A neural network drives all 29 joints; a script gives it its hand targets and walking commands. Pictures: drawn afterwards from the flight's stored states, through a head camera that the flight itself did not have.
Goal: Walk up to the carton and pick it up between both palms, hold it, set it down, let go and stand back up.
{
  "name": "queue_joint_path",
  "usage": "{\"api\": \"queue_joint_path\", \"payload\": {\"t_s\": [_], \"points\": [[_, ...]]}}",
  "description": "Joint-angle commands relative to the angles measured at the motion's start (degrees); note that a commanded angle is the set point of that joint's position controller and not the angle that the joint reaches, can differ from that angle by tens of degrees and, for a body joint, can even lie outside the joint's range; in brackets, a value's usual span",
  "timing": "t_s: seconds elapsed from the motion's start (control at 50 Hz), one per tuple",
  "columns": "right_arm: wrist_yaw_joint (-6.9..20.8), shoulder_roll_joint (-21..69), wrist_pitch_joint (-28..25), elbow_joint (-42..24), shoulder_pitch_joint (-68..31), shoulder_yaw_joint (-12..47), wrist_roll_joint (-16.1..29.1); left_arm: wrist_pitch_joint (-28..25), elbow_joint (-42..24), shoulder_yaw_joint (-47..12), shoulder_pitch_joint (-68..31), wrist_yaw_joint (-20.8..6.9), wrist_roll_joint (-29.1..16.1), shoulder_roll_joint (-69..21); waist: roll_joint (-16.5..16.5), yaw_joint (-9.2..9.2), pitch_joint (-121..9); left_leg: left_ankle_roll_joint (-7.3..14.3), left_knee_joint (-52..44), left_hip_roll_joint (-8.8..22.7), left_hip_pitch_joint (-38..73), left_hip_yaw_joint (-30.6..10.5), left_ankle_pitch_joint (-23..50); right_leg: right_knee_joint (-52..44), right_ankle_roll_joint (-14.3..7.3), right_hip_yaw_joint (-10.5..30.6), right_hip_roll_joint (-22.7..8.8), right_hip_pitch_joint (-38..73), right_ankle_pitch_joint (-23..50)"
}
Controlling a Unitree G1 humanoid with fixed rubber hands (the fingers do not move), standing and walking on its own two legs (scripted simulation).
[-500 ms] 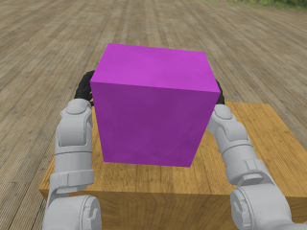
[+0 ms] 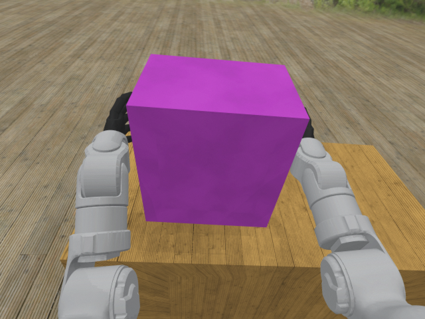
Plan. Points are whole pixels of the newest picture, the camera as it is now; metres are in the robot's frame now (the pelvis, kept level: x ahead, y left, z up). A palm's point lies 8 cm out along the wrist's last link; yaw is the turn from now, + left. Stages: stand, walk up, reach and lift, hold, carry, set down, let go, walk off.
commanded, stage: reach and lift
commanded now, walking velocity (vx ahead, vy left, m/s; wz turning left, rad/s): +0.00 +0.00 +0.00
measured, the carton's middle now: (212, 146) +0.38 +0.00 +0.18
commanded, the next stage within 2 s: hold in 0.40 s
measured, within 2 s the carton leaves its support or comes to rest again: neither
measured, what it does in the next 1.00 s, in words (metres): stands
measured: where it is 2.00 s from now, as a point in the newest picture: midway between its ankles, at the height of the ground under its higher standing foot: outside the picture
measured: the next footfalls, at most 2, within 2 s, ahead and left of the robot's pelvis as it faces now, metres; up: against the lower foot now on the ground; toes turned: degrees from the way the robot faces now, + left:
none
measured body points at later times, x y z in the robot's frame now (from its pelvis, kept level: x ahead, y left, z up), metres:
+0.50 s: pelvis -0.01 +0.00 +0.00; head -0.08 +0.03 +0.44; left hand +0.37 +0.17 +0.23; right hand +0.38 -0.17 +0.23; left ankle +0.04 +0.09 -0.75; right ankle +0.01 -0.11 -0.75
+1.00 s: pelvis +0.00 +0.00 +0.00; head -0.07 +0.03 +0.44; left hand +0.37 +0.17 +0.23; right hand +0.38 -0.17 +0.23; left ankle +0.04 +0.09 -0.75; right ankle +0.01 -0.11 -0.75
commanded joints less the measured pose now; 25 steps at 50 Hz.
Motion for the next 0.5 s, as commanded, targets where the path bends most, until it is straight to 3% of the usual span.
{"api": "queue_joint_path", "payload": {"t_s": [0.0,0.1,0.26,0.34,0.44,0.48], "points": [[10.54,31.98,-3.73,-21.48,-57.41,18.11,5.75,-3.89,-5.82,-22.54,-44.50,-5.96,-8.02,-28.97,4.86,0.37,-24.27,-1.34,-3.31,0.31,11.36,-2.21,10.83,-1.84,1.88,1.13,2.13,2.02,5.28],[11.16,34.04,-3.70,-22.36,-60.82,18.50,6.87,-4.61,-8.85,-24.62,-50.12,-4.66,-11.25,-30.22,5.01,0.16,-30.33,-1.24,-2.12,0.24,12.33,-2.38,12.45,-1.01,1.87,1.51,2.18,1.51,6.67],[11.37,34.28,-1.64,-15.35,-62.24,15.50,6.37,-3.32,-2.49,-20.58,-51.68,-5.22,-9.72,-29.16,4.11,0.69,-24.53,0.06,-5.06,0.13,6.73,-2.02,3.31,-2.02,1.98,2.36,1.27,1.35,0.29],[11.04,35.10,-1.89,-19.09,-64.74,16.65,7.94,-3.36,-5.31,-22.56,-53.51,-5.12,-11.23,-30.66,5.78,0.32,-30.33,-0.78,-3.30,-0.08,8.61,-2.23,7.93,-0.98,1.96,2.43,1.57,3.01,4.88],[10.67,34.61,-0.20,-15.59,-63.78,15.54,7.48,-2.65,-0.97,-19.55,-51.79,-5.30,-9.98,-29.42,3.63,0.80,-25.17,0.12,-4.80,-0.23,5.21,-2.07,3.05,-1.72,2.17,2.86,1.36,2.30,1.22],[10.69,35.27,0.02,-15.53,-64.02,15.56,7.59,-2.90,-2.12,-19.11,-53.39,-5.52,-10.11,-28.63,3.69,1.09,-25.82,0.32,-4.94,-0.41,4.14,-2.06,2.70,-1.42,2.34,3.04,1.15,3.09,1.16]]}}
